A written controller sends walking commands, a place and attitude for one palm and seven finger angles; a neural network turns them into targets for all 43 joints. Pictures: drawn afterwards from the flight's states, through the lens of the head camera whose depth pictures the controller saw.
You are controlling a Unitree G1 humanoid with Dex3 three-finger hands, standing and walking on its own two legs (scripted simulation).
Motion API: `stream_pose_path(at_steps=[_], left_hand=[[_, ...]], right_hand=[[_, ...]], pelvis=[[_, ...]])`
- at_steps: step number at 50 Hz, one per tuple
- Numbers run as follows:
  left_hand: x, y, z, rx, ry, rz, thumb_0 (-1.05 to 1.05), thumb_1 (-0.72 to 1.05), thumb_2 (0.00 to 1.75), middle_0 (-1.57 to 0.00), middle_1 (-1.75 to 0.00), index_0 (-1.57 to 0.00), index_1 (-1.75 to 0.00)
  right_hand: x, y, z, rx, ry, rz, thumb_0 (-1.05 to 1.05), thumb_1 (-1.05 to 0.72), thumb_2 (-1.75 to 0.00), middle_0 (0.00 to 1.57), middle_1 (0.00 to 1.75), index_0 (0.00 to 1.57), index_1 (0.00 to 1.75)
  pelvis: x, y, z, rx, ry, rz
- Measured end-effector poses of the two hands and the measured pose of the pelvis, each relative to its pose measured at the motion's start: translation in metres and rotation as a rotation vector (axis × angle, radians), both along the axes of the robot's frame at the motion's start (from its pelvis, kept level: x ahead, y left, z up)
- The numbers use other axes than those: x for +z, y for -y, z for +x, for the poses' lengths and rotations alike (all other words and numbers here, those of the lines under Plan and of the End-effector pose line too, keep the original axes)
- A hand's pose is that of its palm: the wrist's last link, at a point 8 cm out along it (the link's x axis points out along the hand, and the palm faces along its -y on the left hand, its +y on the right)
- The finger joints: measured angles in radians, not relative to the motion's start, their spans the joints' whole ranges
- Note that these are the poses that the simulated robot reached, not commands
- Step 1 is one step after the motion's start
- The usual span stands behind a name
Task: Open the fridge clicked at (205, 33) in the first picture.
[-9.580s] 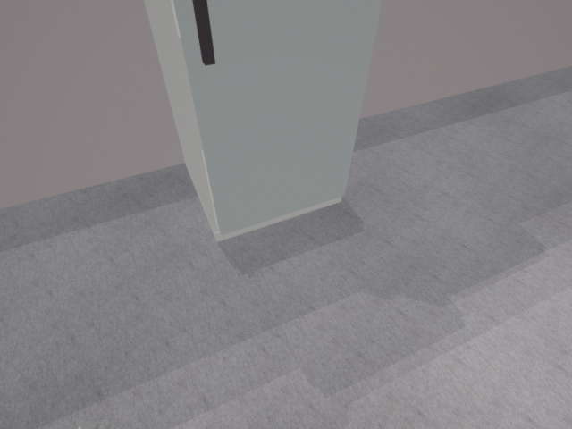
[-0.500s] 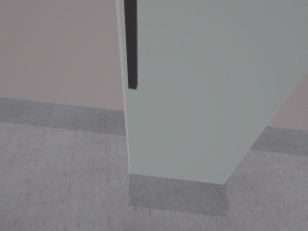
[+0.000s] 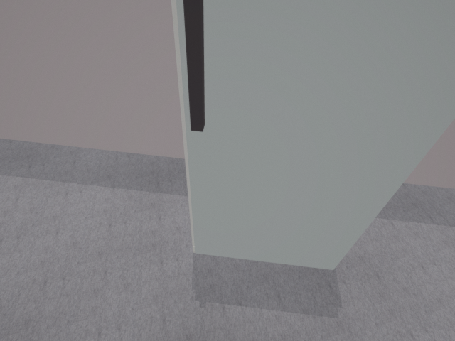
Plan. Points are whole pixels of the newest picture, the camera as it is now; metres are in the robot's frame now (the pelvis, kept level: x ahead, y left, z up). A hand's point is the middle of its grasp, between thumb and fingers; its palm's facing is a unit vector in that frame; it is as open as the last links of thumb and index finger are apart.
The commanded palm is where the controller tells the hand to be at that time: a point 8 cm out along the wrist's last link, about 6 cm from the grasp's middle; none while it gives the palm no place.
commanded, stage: look again from close up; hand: left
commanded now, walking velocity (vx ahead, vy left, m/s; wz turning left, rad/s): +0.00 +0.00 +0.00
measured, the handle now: (197, 56) +0.57 +0.11 +0.23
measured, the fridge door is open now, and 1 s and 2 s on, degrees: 0 0 0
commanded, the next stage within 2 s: shuffle to correct the standing spot in 1.12 s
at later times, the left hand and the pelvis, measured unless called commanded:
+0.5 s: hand out of the picture -0.01 +0.15 -0.18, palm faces +0.04 -0.99 -0.16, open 7.4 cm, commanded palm none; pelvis +0.02 -0.01 +0.00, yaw +0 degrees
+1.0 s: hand out of the picture +0.01 +0.16 -0.17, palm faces +0.03 -0.98 -0.17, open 7.4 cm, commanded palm none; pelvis +0.03 -0.01 +0.00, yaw -1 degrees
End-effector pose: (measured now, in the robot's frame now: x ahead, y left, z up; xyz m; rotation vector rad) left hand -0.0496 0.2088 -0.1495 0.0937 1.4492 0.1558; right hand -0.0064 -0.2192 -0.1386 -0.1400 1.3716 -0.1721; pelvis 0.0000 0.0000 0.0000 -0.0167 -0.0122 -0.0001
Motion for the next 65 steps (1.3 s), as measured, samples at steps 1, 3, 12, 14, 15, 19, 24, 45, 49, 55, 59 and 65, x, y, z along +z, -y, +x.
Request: stream_pose_path(at_steps=[1, 3, 12, 14, 15, 19, 24, 45, 49, 55, 59, 65], left_hand=[[0.000, 0.000, 0.001, 0.000, 0.001, 0.001, 0.00, 0.91, 0.90, -0.20, -0.30, -0.20, -0.30], [0.001, 0.000, 0.003, -0.001, 0.002, 0.002, 0.00, 0.91, 0.90, -0.20, -0.30, -0.20, -0.30], [0.003, 0.003, 0.013, -0.005, 0.004, 0.005, 0.00, 0.91, 0.90, -0.20, -0.30, -0.20, -0.30], [0.003, 0.004, 0.016, -0.007, 0.005, 0.005, 0.00, 0.91, 0.90, -0.20, -0.30, -0.20, -0.30], [0.003, 0.004, 0.017, -0.008, 0.007, 0.005, 0.00, 0.91, 0.90, -0.20, -0.30, -0.20, -0.30], [0.002, 0.006, 0.024, -0.013, 0.013, 0.003, 0.00, 0.91, 0.90, -0.20, -0.30, -0.20, -0.30], [0.002, 0.007, 0.034, -0.017, 0.023, 0.002, 0.00, 0.91, 0.90, -0.20, -0.30, -0.20, -0.30], [0.004, 0.003, 0.055, -0.027, 0.033, 0.016, 0.00, 0.91, 0.90, -0.20, -0.30, -0.20, -0.30], [0.005, 0.003, 0.055, -0.028, 0.026, 0.017, 0.00, 0.91, 0.90, -0.20, -0.30, -0.20, -0.30], [0.005, 0.004, 0.056, -0.029, 0.014, 0.016, 0.00, 0.91, 0.90, -0.20, -0.30, -0.20, -0.30], [0.005, 0.004, 0.057, -0.029, 0.010, 0.016, 0.00, 0.91, 0.90, -0.20, -0.30, -0.20, -0.30], [0.004, 0.006, 0.059, -0.027, 0.009, 0.013, 0.00, 0.91, 0.90, -0.20, -0.30, -0.20, -0.30]], right_hand=[[0.000, 0.000, 0.001, 0.001, -0.001, 0.000, 0.01, -0.92, -0.90, 0.20, 0.30, 0.20, 0.30], [0.000, 0.001, 0.002, 0.002, -0.002, 0.001, 0.01, -0.92, -0.90, 0.20, 0.30, 0.20, 0.30], [0.000, 0.004, 0.009, 0.003, -0.007, 0.005, 0.01, -0.92, -0.90, 0.20, 0.30, 0.20, 0.30], [0.000, 0.005, 0.010, 0.003, -0.007, 0.005, 0.01, -0.92, -0.90, 0.20, 0.30, 0.20, 0.30], [0.000, 0.006, 0.011, 0.004, -0.007, 0.005, 0.01, -0.92, -0.90, 0.20, 0.30, 0.20, 0.30], [0.000, 0.007, 0.014, 0.003, -0.006, 0.003, 0.01, -0.92, -0.90, 0.20, 0.30, 0.20, 0.30], [0.000, 0.008, 0.018, 0.006, -0.010, 0.002, 0.01, -0.92, -0.90, 0.20, 0.30, 0.20, 0.30], [0.001, 0.013, 0.037, 0.013, 0.000, -0.004, 0.01, -0.92, -0.90, 0.20, 0.30, 0.20, 0.30], [0.001, 0.013, 0.039, 0.013, -0.001, -0.004, 0.01, -0.92, -0.90, 0.20, 0.30, 0.20, 0.30], [0.001, 0.014, 0.042, 0.014, -0.005, -0.004, 0.01, -0.92, -0.90, 0.20, 0.30, 0.20, 0.30], [0.001, 0.015, 0.043, 0.014, -0.007, -0.004, 0.01, -0.92, -0.90, 0.20, 0.30, 0.20, 0.30], [0.001, 0.015, 0.045, 0.013, -0.011, -0.005, 0.01, -0.92, -0.90, 0.20, 0.30, 0.20, 0.30]], pelvis=[[0.000, 0.000, 0.001, 0.000, 0.000, 0.000], [0.000, 0.001, 0.002, 0.001, -0.001, 0.001], [0.001, 0.004, 0.008, -0.001, -0.004, 0.006], [0.001, 0.005, 0.010, -0.002, -0.002, 0.006], [0.001, 0.005, 0.011, -0.002, -0.002, 0.006], [0.002, 0.007, 0.014, -0.003, 0.001, 0.007], [0.002, 0.008, 0.017, -0.003, 0.000, 0.008], [0.003, 0.009, 0.030, -0.008, 0.003, 0.015], [0.004, 0.010, 0.032, -0.009, 0.002, 0.016], [0.004, 0.010, 0.035, -0.012, 0.001, 0.017], [0.004, 0.011, 0.037, -0.012, 0.000, 0.018], [0.003, 0.012, 0.041, -0.014, -0.001, 0.019]])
